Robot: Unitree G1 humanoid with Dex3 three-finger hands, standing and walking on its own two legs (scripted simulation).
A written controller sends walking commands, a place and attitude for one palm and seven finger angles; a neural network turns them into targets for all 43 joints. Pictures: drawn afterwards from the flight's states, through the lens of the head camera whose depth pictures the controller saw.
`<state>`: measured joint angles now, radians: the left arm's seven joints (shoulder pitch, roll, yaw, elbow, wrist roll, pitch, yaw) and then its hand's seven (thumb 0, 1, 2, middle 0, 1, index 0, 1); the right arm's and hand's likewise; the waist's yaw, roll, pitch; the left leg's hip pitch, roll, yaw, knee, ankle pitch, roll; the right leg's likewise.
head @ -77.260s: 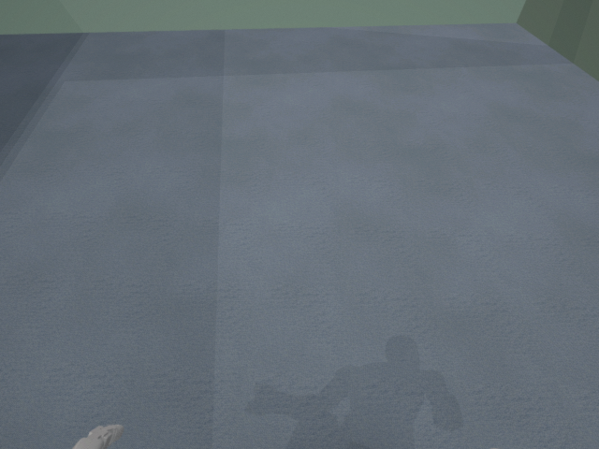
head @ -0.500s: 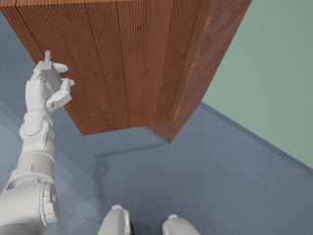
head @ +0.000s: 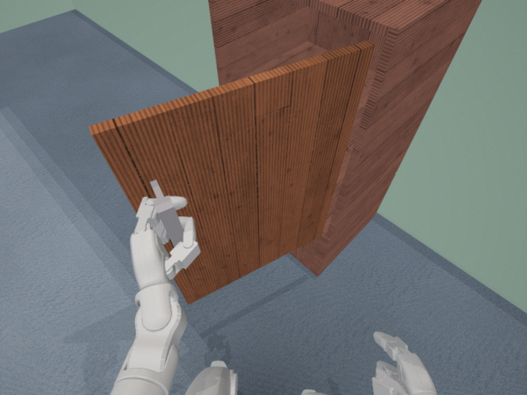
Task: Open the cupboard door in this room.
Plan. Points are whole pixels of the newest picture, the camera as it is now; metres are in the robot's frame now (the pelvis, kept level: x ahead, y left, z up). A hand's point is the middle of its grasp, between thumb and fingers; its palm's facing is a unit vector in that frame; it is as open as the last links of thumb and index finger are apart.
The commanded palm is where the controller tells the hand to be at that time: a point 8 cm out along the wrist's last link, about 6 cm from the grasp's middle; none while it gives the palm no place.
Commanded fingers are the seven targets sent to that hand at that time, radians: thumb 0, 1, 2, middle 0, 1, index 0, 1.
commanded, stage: pull the door open along its arc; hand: left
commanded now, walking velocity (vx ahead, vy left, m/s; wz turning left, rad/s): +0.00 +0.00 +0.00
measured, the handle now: (169, 218) +0.37 +0.17 +0.05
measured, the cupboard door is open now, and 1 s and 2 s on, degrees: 74 83 85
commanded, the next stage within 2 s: open thumb and fingers to let go in 0.24 s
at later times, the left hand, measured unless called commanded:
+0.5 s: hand (222, 269) +0.29 +0.08 +0.04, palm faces +0.44 -0.90 -0.02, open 6.2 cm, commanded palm +0.24 +0.12 +0.05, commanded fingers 0.00 0.27 0.63 -0.35 -1.28 -0.35 -1.28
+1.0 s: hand (216, 269) +0.29 +0.08 +0.05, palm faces +0.41 -0.91 +0.01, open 14.0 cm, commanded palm +0.24 +0.13 +0.05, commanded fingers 0.00 -0.50 0.30 -0.20 -0.60 -0.20 -0.60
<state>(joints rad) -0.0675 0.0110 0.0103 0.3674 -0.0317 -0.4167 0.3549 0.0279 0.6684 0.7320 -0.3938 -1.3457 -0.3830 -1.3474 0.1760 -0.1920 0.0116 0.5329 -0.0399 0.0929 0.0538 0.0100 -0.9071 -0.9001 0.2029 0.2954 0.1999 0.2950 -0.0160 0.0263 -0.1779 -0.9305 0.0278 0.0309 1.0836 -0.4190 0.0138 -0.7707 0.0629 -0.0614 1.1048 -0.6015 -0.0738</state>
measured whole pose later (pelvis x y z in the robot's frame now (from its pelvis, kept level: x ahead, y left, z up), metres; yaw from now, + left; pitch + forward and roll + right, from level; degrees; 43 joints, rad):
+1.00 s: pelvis +0.01 -0.01 +0.00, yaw +3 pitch +15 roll +1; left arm 0.19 -0.10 -0.18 0.16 0.06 -0.36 0.52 -0.01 -0.44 0.33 -0.26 -1.01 -0.29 -1.02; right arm 0.21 -0.20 0.00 0.55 -0.07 0.02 0.02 0.01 -0.91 -0.90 0.20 0.30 0.20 0.30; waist 0.00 0.03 -0.19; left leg -0.90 0.00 0.00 1.06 -0.42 -0.01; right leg -0.73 0.04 -0.09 1.09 -0.63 -0.09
